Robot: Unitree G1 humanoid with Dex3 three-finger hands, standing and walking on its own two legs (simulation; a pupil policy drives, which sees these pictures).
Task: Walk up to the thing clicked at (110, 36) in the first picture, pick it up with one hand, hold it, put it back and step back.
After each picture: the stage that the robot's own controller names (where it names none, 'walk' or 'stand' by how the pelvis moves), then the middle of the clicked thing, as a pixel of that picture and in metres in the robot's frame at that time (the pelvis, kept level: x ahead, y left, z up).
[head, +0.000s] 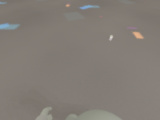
stand; (111, 37) +2.11 -0.53 -0.72
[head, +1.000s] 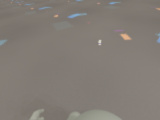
walk; (99, 42) +2.03 -0.08 -0.70
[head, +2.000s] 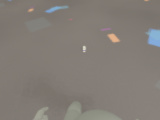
walk; (84, 49) +1.41 +0.23 -0.71
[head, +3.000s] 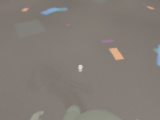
walk; (80, 68) +0.87 +0.20 -0.70
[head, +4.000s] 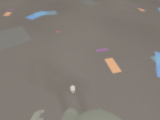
walk; (72, 88) +0.49 +0.19 -0.70
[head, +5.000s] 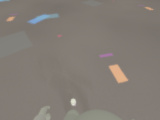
stand; (73, 102) +0.31 +0.19 -0.71
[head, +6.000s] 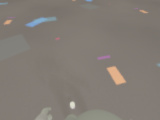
stand; (72, 105) +0.30 +0.19 -0.73
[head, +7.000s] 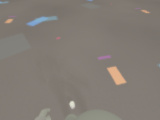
stand; (72, 104) +0.30 +0.19 -0.73
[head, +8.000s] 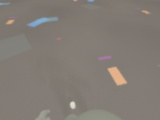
stand; (72, 105) +0.30 +0.19 -0.73
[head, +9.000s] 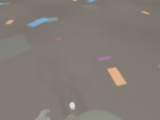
go down; (72, 105) +0.29 +0.19 -0.73
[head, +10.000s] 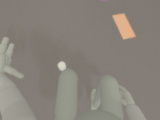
go down; (62, 66) +0.37 +0.23 -0.32
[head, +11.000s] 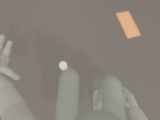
approach; (63, 66) +0.36 +0.24 -0.30
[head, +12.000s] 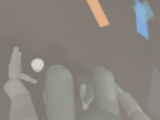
close in; (37, 65) +0.33 +0.27 -0.21
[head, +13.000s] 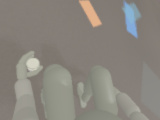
close; (33, 65) +0.34 +0.28 -0.21
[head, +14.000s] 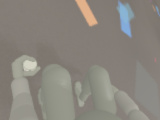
lift; (30, 66) +0.34 +0.28 -0.21
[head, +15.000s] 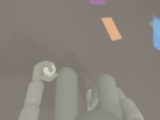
lift; (49, 71) +0.28 +0.28 -0.11
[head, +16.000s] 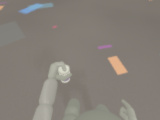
lift; (64, 74) +0.32 +0.18 +0.04
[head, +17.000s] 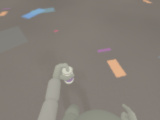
hold; (68, 75) +0.33 +0.16 +0.00
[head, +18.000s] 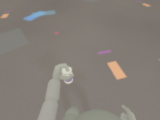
hold; (67, 75) +0.32 +0.17 +0.01
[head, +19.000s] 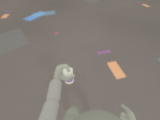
crouch; (68, 75) +0.33 +0.16 +0.01
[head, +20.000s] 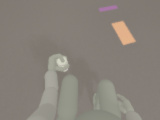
crouch; (62, 64) +0.38 +0.21 -0.10
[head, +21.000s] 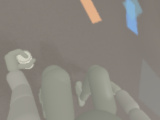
lower; (26, 60) +0.37 +0.30 -0.22
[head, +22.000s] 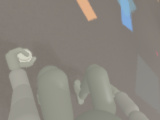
lower; (26, 58) +0.38 +0.29 -0.21
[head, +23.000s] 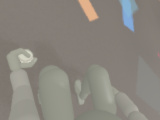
lower; (27, 59) +0.37 +0.29 -0.21
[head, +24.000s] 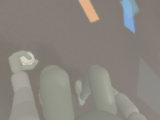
lower; (28, 61) +0.36 +0.29 -0.21
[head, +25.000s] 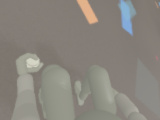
loosen; (33, 64) +0.35 +0.27 -0.22
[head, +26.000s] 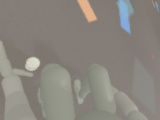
withdraw; (32, 64) +0.34 +0.25 -0.22
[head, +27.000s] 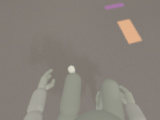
walk; (71, 70) +0.38 +0.20 -0.38
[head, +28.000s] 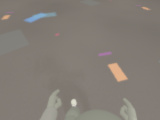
stand; (73, 102) +0.31 +0.16 -0.66
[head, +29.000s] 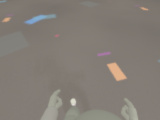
stand; (73, 102) +0.32 +0.18 -0.66
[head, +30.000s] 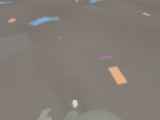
stand; (75, 103) +0.33 +0.15 -0.71
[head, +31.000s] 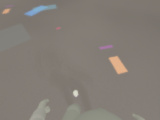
walk; (75, 93) +0.36 +0.16 -0.70
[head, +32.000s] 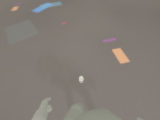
walk; (81, 79) +0.57 +0.14 -0.70
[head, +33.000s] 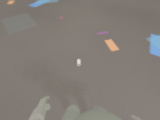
walk; (78, 62) +0.90 +0.18 -0.70
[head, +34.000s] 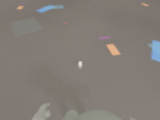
stand; (80, 64) +0.94 +0.17 -0.71
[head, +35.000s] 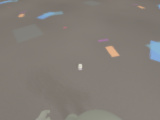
stand; (80, 67) +0.96 +0.18 -0.73
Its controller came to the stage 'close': yes
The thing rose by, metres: 0.70
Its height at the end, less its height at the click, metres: +0.00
